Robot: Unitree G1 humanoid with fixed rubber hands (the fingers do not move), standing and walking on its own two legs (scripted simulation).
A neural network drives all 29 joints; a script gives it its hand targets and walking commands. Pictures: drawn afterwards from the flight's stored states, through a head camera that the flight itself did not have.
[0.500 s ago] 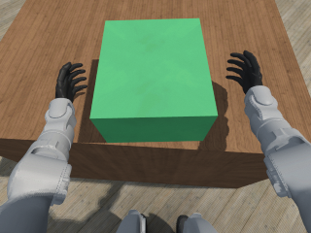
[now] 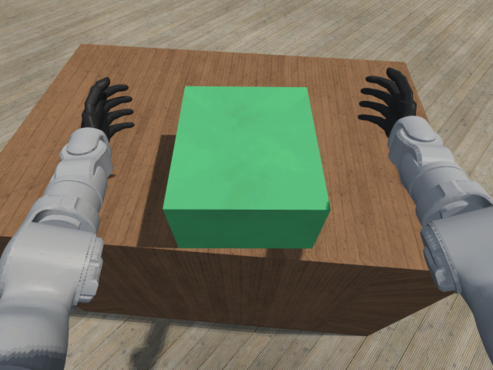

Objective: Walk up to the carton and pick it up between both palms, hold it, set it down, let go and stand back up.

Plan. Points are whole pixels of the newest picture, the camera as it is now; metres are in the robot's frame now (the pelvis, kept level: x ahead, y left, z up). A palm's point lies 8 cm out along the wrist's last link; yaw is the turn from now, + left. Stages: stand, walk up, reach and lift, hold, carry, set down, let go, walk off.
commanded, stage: set down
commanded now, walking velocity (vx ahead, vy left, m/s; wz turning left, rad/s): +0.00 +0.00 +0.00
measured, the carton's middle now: (245, 163) +0.50 +0.04 -0.01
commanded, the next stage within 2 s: none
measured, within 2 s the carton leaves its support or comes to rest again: neither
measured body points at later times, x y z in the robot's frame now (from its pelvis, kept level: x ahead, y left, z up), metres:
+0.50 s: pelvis +0.01 +0.00 +0.02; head +0.05 +0.01 +0.47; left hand +0.40 +0.27 +0.09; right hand +0.42 -0.19 +0.08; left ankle +0.03 +0.12 -0.72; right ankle +0.03 -0.10 -0.72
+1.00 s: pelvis +0.03 +0.01 +0.02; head +0.03 +0.02 +0.47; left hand +0.32 +0.27 +0.05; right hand +0.34 -0.20 +0.05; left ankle +0.03 +0.12 -0.72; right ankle +0.03 -0.10 -0.72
